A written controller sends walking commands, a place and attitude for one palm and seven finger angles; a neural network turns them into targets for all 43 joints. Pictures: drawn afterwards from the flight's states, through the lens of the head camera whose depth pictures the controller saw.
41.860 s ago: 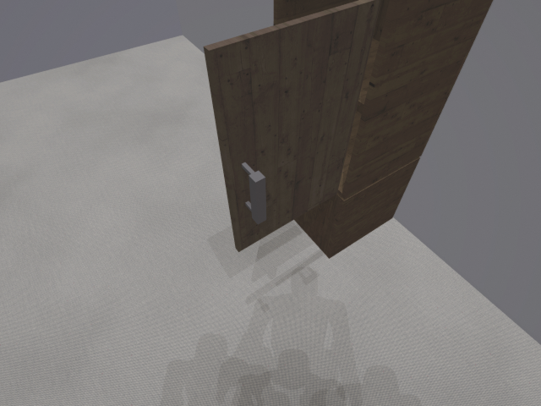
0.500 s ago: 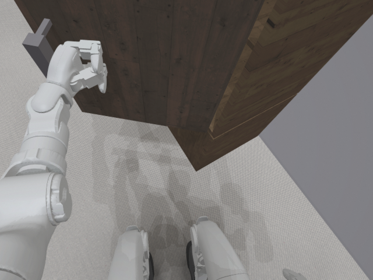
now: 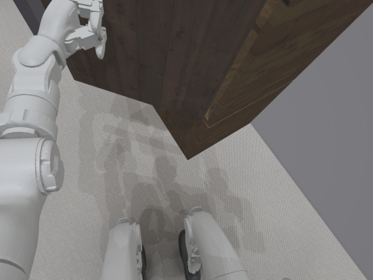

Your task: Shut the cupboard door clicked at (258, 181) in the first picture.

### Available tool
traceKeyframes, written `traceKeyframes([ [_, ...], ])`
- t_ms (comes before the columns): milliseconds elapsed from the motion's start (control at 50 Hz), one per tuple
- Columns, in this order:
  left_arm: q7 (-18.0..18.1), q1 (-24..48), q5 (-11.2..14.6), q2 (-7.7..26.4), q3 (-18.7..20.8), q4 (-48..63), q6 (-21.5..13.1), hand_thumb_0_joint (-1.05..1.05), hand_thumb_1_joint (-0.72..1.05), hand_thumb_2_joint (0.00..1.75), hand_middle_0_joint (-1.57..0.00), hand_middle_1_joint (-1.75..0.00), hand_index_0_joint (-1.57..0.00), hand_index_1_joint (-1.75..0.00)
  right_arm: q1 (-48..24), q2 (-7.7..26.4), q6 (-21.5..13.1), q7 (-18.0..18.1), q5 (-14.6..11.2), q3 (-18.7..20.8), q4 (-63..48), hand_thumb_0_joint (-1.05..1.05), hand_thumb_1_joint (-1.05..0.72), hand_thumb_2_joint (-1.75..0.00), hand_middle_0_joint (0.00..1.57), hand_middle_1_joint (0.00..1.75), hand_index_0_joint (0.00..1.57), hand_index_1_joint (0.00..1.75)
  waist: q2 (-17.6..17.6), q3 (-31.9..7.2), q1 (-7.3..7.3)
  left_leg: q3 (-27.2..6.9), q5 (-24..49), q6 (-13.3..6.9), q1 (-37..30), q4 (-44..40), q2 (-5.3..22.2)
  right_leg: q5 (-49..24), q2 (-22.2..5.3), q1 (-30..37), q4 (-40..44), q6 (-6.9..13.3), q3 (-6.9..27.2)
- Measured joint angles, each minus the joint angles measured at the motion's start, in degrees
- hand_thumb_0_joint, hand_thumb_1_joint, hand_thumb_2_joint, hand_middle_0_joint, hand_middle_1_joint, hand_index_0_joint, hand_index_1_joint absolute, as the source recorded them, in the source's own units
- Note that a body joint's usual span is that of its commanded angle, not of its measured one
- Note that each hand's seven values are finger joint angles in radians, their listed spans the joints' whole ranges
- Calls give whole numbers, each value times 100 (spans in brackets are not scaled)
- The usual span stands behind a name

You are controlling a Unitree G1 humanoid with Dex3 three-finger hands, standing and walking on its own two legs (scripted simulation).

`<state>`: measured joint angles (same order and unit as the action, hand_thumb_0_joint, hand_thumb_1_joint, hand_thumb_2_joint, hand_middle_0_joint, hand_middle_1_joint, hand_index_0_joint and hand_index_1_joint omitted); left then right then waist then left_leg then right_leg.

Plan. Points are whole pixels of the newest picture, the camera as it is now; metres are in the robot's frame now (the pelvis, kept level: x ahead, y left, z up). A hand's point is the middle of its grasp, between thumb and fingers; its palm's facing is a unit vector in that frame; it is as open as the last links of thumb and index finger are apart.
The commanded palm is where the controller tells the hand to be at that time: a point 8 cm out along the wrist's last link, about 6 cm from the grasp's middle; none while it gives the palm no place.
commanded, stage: push the door shut along its arc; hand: left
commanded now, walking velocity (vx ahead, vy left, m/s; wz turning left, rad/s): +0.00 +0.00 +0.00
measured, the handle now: (46, 15) +0.62 +0.20 +0.07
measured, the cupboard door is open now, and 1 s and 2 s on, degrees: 42 33 33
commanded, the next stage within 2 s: pull the fist back off the door in 0.08 s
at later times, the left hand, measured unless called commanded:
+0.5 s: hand (124, 37) +0.58 +0.06 +0.06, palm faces +0.06 -1.00 -0.08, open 3.1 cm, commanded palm +0.55 +0.11 +0.08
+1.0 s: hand (119, 77) +0.48 +0.07 +0.07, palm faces +0.02 -1.00 -0.01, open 3.1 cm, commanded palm +0.47 +0.12 +0.08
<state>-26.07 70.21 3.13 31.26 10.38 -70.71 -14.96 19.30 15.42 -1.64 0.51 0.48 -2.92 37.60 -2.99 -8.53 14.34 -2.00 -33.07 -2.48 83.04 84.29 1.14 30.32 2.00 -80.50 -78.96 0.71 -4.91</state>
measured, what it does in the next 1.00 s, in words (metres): stands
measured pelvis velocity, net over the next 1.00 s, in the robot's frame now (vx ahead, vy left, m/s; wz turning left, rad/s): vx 0.02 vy -0.03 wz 0.05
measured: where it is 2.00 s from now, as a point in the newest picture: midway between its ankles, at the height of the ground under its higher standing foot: (165, 273)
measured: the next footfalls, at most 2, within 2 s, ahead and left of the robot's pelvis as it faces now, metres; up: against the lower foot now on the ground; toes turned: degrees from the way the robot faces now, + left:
none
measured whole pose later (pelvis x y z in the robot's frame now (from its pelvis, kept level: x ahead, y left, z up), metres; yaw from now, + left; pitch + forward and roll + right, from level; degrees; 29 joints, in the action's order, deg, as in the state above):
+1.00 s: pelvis +0.02 -0.03 +0.04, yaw +3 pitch +26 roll -1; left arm 4.0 39.8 1.8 8.8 8.8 -55.1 -34.2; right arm 16.1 15.4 2.2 -3.8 2.5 2.7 35.6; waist -1.6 -9.5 7.6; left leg -0.8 -31.9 -0.2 68.0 74.0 0.4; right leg 31.0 1.5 -67.5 -72.5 2.5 -3.4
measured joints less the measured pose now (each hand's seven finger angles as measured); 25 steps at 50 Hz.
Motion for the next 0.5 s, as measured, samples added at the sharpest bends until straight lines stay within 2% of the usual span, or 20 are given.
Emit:
traceKeyframes([
  [200, 91, 522, -159, 33, -96, -225, 253, 1, 103, 101, -130, -150, -130, -150, 61, -46, -88, -17, 79, -40, 83, 1, -90, -90, 20, 30, 21, 30, -33, -3, 154, -12, -51, 2, 229, 148, 14, 43, 13, -230, -141, 9, -13],
  [220, 230, 562, -148, -17, 66, -248, 292, 1, 102, 101, -130, -150, -130, -150, 101, -48, -89, -19, 114, -40, 43, 1, -90, -90, 20, 30, 21, 30, -48, -9, 153, -17, -58, 6, 263, 165, 21, 45, 21, -263, -153, 10, -18],
  [320, 2057, 332, 10, -587, 780, -22, 172, 1, 93, 95, -130, -150, -130, -150, 333, -130, -45, -289, 319, -7, -158, 1, -90, -90, 20, 30, 20, 30, -99, -32, 81, 30, -46, 44, 279, 89, 43, 28, 39, -320, -114, 8, 34],
  [380, 3094, -120, -322, -951, 904, 317, -166, 1, 91, 93, -130, -150, -130, -150, 429, -222, 6, -513, 466, 31, -203, 1, -90, -90, 20, 30, 20, 30, -137, -64, 19, 84, -22, 64, 191, -43, 53, 14, 49, -277, -33, 17, 90],
  [400, 3325, -295, -476, -1036, 874, 426, -301, 1, 91, 93, -130, -150, -130, -150, 446, -253, 28, -584, 496, 49, -200, 1, -90, -90, 20, 30, 20, 30, -155, -76, 3, 100, -19, 72, 147, -88, 57, 14, 53, -248, -7, 23, 107],
  [440, 3557, -612, -725, -1159, 790, 595, -544, 1, 91, 92, -130, -150, -130, -150, 447, -314, 94, -689, 519, 88, -168, 1, -90, -90, 20, 30, 20, 30, -180, -68, -23, 130, -15, 87, 8, -187, 62, 18, 60, -139, 54, 39, 139],
  [500, 3491, -876, -815, -1268, 723, 602, -745, 2, 90, 91, -130, -150, -130, -150, 419, -368, 210, -725, 472, 110, -106, 1, -90, -90, 20, 30, 20, 30, -186, -38, -50, 162, 0, 113, -279, -368, 64, 22, 66, 109, 176, 68, 176],
])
